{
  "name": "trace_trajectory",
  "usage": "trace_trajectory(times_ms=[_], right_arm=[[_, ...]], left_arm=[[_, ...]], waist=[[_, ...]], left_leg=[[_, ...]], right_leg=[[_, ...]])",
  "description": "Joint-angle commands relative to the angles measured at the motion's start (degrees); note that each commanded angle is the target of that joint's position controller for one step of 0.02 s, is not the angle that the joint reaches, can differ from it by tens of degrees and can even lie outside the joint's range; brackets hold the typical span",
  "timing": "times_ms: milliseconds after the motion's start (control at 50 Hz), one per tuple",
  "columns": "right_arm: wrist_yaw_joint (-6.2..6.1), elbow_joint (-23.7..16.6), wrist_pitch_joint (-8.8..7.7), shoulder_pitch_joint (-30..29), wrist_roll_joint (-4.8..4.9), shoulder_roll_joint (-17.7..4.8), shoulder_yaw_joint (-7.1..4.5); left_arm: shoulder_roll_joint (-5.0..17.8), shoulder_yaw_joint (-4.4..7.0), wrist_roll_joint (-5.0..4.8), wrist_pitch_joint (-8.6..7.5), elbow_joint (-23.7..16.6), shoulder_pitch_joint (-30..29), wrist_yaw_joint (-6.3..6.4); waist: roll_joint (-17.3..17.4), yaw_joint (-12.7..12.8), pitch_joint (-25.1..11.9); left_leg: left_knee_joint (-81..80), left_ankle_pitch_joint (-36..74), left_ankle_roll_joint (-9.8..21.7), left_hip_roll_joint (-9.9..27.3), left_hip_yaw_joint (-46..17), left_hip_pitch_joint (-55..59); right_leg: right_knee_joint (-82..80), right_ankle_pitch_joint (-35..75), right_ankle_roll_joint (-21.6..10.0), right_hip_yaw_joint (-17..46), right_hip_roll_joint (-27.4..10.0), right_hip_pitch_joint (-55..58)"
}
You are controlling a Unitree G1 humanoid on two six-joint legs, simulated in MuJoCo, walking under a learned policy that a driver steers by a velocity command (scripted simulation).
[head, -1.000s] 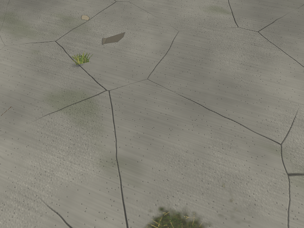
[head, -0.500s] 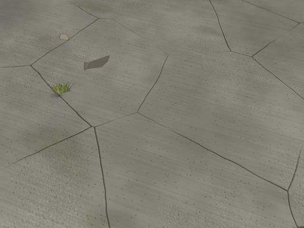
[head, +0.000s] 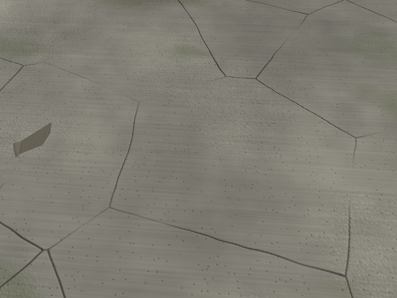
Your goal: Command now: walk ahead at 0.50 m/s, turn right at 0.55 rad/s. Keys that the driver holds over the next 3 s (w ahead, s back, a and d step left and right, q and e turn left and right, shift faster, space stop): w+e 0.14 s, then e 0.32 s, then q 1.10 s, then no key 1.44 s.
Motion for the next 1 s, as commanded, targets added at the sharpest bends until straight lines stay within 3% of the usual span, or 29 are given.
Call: trace_trajectory(times_ms=[20,80,160,240,300,320,340,360,380,400,420,460,500,540,580,640,660,680,700,720,740,780,840,900,920,940,960,980,1000], right_arm=[[-0.09,-4.90,-0.74,-0.44,-1.13,-7.12,-2.09],[-0.41,-6.30,0.49,-3.22,-1.54,-5.13,-1.62],[-0.01,-8.82,0.17,-11.78,-1.27,-3.10,-0.77],[0.80,-10.59,-0.31,-14.48,-0.82,-4.76,-1.40],[0.95,-9.47,-0.85,-9.43,-1.11,-6.97,-2.44],[0.62,-8.86,-1.20,-5.51,-1.84,-8.01,-2.82],[0.11,-8.78,-1.17,0.48,-3.03,-11.41,-3.38],[0.20,-8.27,0.02,2.03,-3.15,-12.44,-3.39],[0.34,-8.91,1.20,0.77,-1.11,-9.90,-3.29],[-0.18,-10.42,2.06,-1.92,-1.12,-5.96,-2.22],[-0.47,-10.48,3.07,-5.11,-1.54,-4.51,-1.47],[-0.81,-10.08,4.09,-8.75,-2.07,-5.07,-1.35],[-0.59,-8.77,3.89,-8.50,-2.51,-5.40,-1.48],[-0.18,-7.64,3.59,-8.93,-1.94,-4.75,-1.20],[0.55,-6.61,3.66,-9.17,-1.08,-4.22,-0.95],[1.34,-5.56,4.47,-9.20,0.15,-5.67,-0.88],[1.49,-4.92,4.50,-7.70,0.33,-4.73,-0.39],[1.83,-4.72,4.26,-6.33,-0.27,-3.63,0.18],[2.23,-5.15,3.94,-3.78,-0.72,-3.30,0.16],[1.76,-5.11,4.13,-4.45,-0.37,-3.63,0.02],[1.32,-4.92,4.50,-5.27,-0.15,-5.37,-0.64],[0.67,-4.57,5.55,-4.07,-0.16,-5.81,-1.41],[1.17,-5.32,6.30,-2.13,0.26,-4.41,-1.75],[1.94,-5.54,6.67,-0.90,0.31,-4.15,-2.08],[1.77,-6.27,6.75,-1.11,-0.05,-6.62,-2.81],[1.06,-7.34,6.77,-1.22,-0.30,-13.08,-4.41],[1.37,-6.79,6.36,4.47,-1.77,-13.05,-4.29],[1.32,-6.74,5.32,5.16,-2.36,-12.17,-3.69],[0.91,-7.35,4.80,2.27,-1.57,-11.47,-3.62]], left_arm=[[6.36,1.51,0.51,-0.97,-4.43,0.74,0.76],[8.66,2.15,0.15,-1.09,-4.09,2.50,1.84],[9.33,2.42,-0.23,-0.20,-3.18,5.37,2.82],[9.05,2.63,-0.58,1.46,-1.77,8.75,3.52],[8.08,2.55,-0.32,2.28,-3.43,5.52,4.26],[6.80,2.12,-0.30,2.22,-4.51,3.97,4.19],[3.51,0.97,0.73,2.06,-6.29,4.46,4.09],[0.86,0.12,-0.03,1.97,-5.31,18.77,3.64],[8.09,1.19,-0.65,2.40,-3.87,20.39,3.47],[11.05,2.27,-0.97,3.39,-4.66,12.39,3.75],[11.24,2.53,-0.82,4.56,-5.41,8.25,4.26],[9.11,2.52,-0.59,6.32,-6.39,7.27,4.48],[4.89,1.36,0.03,6.25,-6.50,7.86,4.62],[2.47,0.25,1.12,5.51,-6.24,7.68,4.46],[1.42,-0.46,1.63,5.02,-5.58,6.58,3.98],[2.99,-0.01,1.63,4.98,-4.49,6.22,3.23],[4.23,0.22,2.03,4.92,-5.11,4.83,3.24],[7.20,0.69,2.66,4.83,-6.30,4.36,3.64],[11.94,1.74,2.66,5.18,-7.04,1.85,4.26],[10.11,1.74,2.59,5.21,-6.12,1.06,4.14],[8.55,1.46,2.59,4.86,-6.80,-0.96,4.06],[8.55,1.75,2.02,4.07,-7.16,-2.19,4.46],[7.92,1.85,0.99,3.49,-7.39,-3.31,5.29],[8.21,2.31,0.00,4.16,-7.04,-4.19,5.70],[7.52,2.43,0.24,4.21,-6.45,-1.89,5.67],[4.56,1.72,1.83,4.04,-8.13,-1.25,5.64],[3.90,1.08,1.87,3.82,-10.16,-8.28,5.92],[4.72,1.43,1.22,3.63,-9.99,-7.90,5.81],[5.14,1.65,0.90,3.65,-8.91,-6.79,5.67]], waist=[[-2.19,-0.96,-5.81],[-2.42,-0.76,-3.99],[-4.53,2.50,-2.44],[-6.20,3.36,-4.38],[-7.94,-0.03,-6.65],[-6.92,-2.39,-9.41],[0.43,-3.97,-17.73],[16.13,1.58,-26.94],[12.60,0.97,-27.62],[8.00,-1.42,-19.65],[4.52,-1.10,-14.45],[6.71,1.06,-7.45],[7.74,1.34,-6.77],[6.74,1.81,-9.54],[7.06,1.18,-11.57],[6.51,2.31,-9.52],[5.63,2.23,-8.16],[2.26,1.71,-8.23],[-6.93,-1.62,-6.99],[-12.13,-1.09,-7.05],[-11.78,-0.59,-4.17],[-13.23,-0.33,-2.77],[-11.37,-0.70,-4.52],[-8.40,-1.21,-5.87],[-2.65,-0.26,-5.79],[11.63,1.89,-5.75],[15.92,-4.58,-6.94],[10.04,-4.27,-9.10],[6.11,-2.71,-9.16]], left_leg=[[-4.69,4.20,-1.16,3.92,-3.25,-12.64],[-13.78,10.26,-4.08,3.03,-1.56,-12.61],[-31.64,24.99,-4.81,-0.80,-0.72,-7.75],[-39.18,27.06,-3.49,-4.40,-1.88,-3.46],[-42.93,24.12,-0.88,-4.12,-3.03,1.13],[-46.06,30.98,0.97,-1.90,-3.01,8.54],[-42.02,48.80,4.85,9.14,-11.68,24.10],[-39.51,60.38,16.99,24.99,-30.85,41.73],[-42.42,41.81,17.13,25.36,-35.66,38.62],[-44.56,32.49,14.39,20.66,-27.13,32.08],[-46.54,26.87,12.35,17.31,-20.74,24.51],[-50.81,21.62,11.34,12.83,-12.50,10.87],[-52.46,26.29,12.26,9.97,-7.79,6.48],[-51.28,34.15,13.55,10.29,-6.04,6.90],[-50.72,34.07,13.50,9.94,-5.72,7.42],[-49.63,16.65,11.06,7.99,-7.03,4.09],[-49.38,10.27,8.29,6.60,-7.79,1.15],[-47.06,4.38,4.64,4.73,-7.67,-2.32],[-42.80,-1.07,1.57,-0.55,-2.65,-4.24],[-38.46,0.87,-0.20,-2.49,1.75,0.65],[-34.70,3.24,-0.75,-3.29,2.52,0.42],[-28.66,2.80,-0.62,-3.35,3.22,-1.69],[-23.82,-2.34,0.20,-1.84,3.49,-2.59],[-34.43,8.65,1.93,-2.73,4.69,2.78],[-39.76,21.32,3.80,-0.56,-1.02,5.81],[-44.43,34.30,10.72,9.27,-18.68,11.17],[-49.41,39.78,19.92,16.90,-31.30,16.80],[-48.67,39.63,20.77,17.79,-30.14,19.52],[-46.85,38.54,18.15,15.36,-25.54,19.97]], right_leg=[[-15.23,11.94,-11.66,21.60,-15.27,13.22],[-16.39,16.42,-11.29,16.90,-13.30,7.88],[-14.29,13.52,-7.07,13.31,-9.07,4.38],[-6.98,17.24,-4.03,17.57,-9.63,8.54],[1.93,19.13,-1.72,22.32,-9.75,12.74],[8.45,18.79,0.44,20.92,-6.83,11.30],[23.61,3.20,3.23,16.50,-2.77,3.77],[39.93,-36.39,6.47,12.45,4.41,-11.63],[46.86,-30.81,7.79,12.04,-1.64,-15.58],[48.95,-25.67,9.23,9.58,-3.46,-18.32],[47.62,-21.88,9.98,7.41,-5.15,-18.20],[43.54,-18.54,10.37,5.38,-7.36,-13.09],[36.20,-17.84,10.01,3.42,-6.27,-7.65],[26.58,-16.70,9.46,3.51,-6.88,-2.40],[16.37,-11.59,8.95,3.01,-7.47,3.09],[0.37,-0.53,7.45,0.47,-5.16,12.29],[-3.83,1.13,6.03,1.71,-5.88,15.62],[-4.92,4.53,3.74,7.52,-11.83,19.25],[-4.94,2.95,0.07,11.45,-17.78,16.25],[-8.28,-7.76,-1.94,12.43,-18.54,8.47],[-9.69,-11.41,-1.40,11.87,-17.59,6.36],[-8.61,-4.24,-1.61,11.34,-18.98,6.19],[-4.17,15.23,-3.92,10.82,-23.03,8.70],[1.57,15.03,-0.76,6.05,-20.64,8.44],[7.58,6.81,2.60,2.13,-17.05,5.67],[19.85,-7.11,8.68,-5.47,-8.10,-4.87],[31.33,-29.69,9.71,0.22,-2.44,-14.72],[39.34,-30.75,9.35,5.46,-4.18,-17.19],[41.80,-27.10,9.04,6.24,-5.33,-18.10]])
